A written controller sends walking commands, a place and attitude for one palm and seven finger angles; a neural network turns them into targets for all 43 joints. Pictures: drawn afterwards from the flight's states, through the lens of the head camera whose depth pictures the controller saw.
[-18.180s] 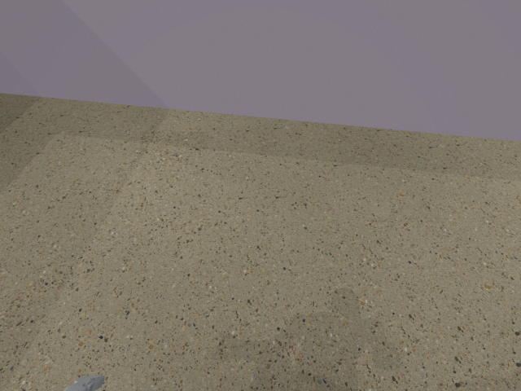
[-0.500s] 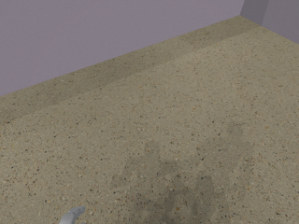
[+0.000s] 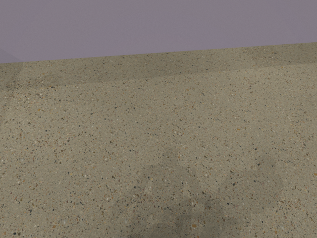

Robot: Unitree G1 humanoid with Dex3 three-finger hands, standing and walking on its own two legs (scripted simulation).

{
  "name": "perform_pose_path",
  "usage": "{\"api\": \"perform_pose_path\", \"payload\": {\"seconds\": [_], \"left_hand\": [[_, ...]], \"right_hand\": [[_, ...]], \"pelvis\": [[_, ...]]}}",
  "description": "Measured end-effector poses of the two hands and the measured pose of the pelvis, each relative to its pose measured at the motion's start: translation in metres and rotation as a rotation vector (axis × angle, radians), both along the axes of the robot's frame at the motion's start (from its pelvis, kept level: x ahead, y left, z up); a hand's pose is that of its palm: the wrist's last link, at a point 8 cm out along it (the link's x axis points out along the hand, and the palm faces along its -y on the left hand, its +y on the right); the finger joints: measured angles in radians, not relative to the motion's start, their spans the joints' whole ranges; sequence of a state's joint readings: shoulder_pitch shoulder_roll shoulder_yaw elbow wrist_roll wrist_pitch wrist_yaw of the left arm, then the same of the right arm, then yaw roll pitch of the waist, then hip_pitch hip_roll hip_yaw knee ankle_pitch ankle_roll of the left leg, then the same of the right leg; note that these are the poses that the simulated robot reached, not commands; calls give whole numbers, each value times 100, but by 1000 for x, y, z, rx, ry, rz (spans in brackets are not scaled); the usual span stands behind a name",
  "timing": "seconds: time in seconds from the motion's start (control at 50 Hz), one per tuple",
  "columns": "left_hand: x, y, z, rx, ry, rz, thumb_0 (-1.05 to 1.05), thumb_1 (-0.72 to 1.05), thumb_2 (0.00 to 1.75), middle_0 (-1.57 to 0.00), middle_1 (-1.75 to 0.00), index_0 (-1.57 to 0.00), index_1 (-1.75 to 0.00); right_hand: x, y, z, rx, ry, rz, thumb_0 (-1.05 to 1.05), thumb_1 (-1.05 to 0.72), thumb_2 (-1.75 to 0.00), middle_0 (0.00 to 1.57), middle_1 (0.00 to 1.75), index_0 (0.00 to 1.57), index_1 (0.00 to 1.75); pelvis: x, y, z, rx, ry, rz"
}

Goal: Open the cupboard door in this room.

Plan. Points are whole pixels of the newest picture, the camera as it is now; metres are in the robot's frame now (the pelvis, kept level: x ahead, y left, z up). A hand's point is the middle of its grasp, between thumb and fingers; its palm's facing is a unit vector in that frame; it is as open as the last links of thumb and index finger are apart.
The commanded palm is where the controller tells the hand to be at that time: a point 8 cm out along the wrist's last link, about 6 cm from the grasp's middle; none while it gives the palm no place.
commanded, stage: turn or walk to find it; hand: left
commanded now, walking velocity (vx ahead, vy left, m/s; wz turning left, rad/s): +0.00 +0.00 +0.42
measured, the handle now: out of the picture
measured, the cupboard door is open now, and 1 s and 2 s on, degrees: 0 0 0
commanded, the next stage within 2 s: stand and wait in 1.12 s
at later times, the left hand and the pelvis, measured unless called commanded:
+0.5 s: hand out of the picture +0.03 +0.17 -0.14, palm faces +0.22 -0.94 -0.27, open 7.4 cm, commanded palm none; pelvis -0.01 -0.03 +0.01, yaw +12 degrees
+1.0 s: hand out of the picture -0.07 +0.22 -0.16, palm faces +0.44 -0.86 -0.25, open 7.4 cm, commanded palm none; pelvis -0.03 +0.00 +0.01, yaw +24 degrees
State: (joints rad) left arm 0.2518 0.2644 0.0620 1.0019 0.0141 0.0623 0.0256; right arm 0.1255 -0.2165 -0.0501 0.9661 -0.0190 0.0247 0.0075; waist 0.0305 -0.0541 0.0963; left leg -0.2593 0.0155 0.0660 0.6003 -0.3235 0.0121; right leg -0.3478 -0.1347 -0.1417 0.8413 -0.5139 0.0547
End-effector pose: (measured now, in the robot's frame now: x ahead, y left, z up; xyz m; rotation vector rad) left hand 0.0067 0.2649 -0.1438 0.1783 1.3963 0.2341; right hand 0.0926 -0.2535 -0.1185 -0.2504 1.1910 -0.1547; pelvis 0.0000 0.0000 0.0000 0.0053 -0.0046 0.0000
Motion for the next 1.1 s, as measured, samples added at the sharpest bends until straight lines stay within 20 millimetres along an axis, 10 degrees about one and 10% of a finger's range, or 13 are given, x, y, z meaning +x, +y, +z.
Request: {"api": "perform_pose_path", "payload": {"seconds": [0.18,0.38,0.62,0.84,1.1], "left_hand": [[11,9,18,1,-80,41,0,91,90,-20,-29,-20,-29],[37,-29,29,42,-223,42,0,90,90,-20,-29,-20,-29],[-23,-53,32,20,-159,180,0,90,90,-21,-30,-20,-30],[-106,-14,-1,-10,-42,349,0,90,90,-21,-30,-20,-30],[-87,-9,27,43,-159,391,0,91,90,-20,-29,-20,-29]], "right_hand": [[21,25,11,23,-33,74,1,-91,-90,20,30,21,30],[3,-2,-23,84,40,79,1,-91,-90,21,30,21,30],[-6,-15,-17,54,164,170,1,-91,-90,20,30,20,30],[33,46,-4,3,45,336,1,-91,-90,20,30,20,30],[41,59,-3,50,42,413,1,-91,-90,21,30,21,30]], "pelvis": [[-3,6,14,-21,5,67],[-6,-24,1,5,4,149],[-12,-31,12,25,0,277],[-30,1,0,-3,1,366],[-34,-10,12,-10,8,464]]}}
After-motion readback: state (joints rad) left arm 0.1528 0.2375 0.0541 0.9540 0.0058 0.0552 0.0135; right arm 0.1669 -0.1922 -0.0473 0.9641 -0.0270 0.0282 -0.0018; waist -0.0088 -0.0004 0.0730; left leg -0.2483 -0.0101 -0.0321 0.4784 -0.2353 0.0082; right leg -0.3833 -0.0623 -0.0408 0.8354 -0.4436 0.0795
